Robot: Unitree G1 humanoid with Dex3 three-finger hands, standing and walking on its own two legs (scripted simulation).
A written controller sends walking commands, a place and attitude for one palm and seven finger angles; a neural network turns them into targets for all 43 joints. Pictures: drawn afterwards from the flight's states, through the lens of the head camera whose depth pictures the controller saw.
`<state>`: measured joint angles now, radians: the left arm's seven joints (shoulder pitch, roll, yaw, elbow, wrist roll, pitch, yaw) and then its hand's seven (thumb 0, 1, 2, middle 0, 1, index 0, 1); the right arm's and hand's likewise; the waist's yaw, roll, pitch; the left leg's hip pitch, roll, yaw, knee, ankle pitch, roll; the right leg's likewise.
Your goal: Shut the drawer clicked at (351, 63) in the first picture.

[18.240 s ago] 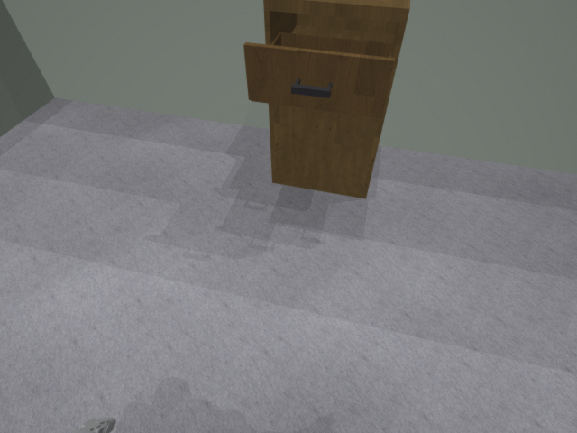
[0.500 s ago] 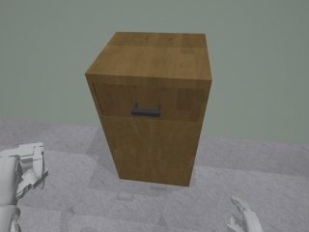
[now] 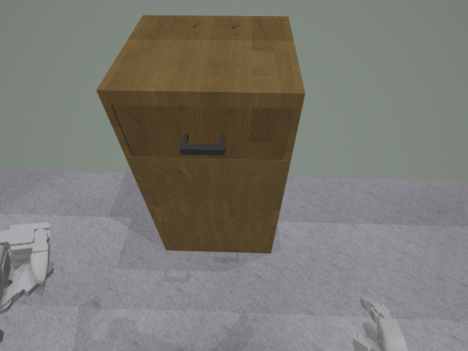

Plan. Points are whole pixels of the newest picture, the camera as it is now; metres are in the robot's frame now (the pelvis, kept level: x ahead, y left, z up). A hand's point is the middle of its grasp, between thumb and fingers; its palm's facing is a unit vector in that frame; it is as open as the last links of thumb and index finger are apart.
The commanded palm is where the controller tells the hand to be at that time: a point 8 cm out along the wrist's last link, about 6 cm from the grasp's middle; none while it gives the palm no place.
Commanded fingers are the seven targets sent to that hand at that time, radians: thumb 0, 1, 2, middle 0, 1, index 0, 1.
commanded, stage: step back with the hand held close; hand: left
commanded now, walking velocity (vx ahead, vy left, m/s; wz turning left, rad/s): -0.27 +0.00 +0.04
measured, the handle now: (203, 143) +0.61 +0.12 -0.04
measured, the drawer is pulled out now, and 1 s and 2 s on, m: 0.00 0.00 0.00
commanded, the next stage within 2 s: stop stepping back and stand still in 0.96 s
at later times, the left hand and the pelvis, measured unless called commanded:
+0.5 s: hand (2, 321) +0.13 +0.25 +0.16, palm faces +0.36 -0.79 -0.49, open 3.3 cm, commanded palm +0.06 +0.29 +0.17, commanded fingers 0.00 0.90 0.90 -1.40 -1.60 -1.40 -1.60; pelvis -0.06 +0.01 -0.02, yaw +1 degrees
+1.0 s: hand out of the picture +0.08 +0.20 +0.16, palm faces +0.18 -0.85 -0.50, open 3.3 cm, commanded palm -0.01 +0.26 +0.17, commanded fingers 0.00 0.90 0.90 -1.40 -1.60 -1.40 -1.60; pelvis -0.15 -0.01 -0.01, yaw -2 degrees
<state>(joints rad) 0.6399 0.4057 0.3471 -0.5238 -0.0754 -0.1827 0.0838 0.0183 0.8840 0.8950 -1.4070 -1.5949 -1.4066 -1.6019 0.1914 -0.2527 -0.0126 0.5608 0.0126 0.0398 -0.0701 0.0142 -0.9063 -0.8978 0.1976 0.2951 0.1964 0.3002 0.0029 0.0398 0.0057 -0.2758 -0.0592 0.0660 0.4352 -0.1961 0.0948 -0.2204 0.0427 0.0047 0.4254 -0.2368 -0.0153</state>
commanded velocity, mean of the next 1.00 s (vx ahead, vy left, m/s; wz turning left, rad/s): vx -0.35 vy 0.00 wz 0.03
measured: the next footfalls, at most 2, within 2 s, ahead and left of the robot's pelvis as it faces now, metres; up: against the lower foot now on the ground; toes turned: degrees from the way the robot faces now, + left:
right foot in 0.88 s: -0.22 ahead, -0.08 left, +0.00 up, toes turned +2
left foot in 1.94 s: -0.14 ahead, +0.12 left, +0.00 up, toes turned -1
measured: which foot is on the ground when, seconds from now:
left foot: down 0.00-1.00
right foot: down 0.00-0.62, up 0.64-0.86, down 0.88-1.00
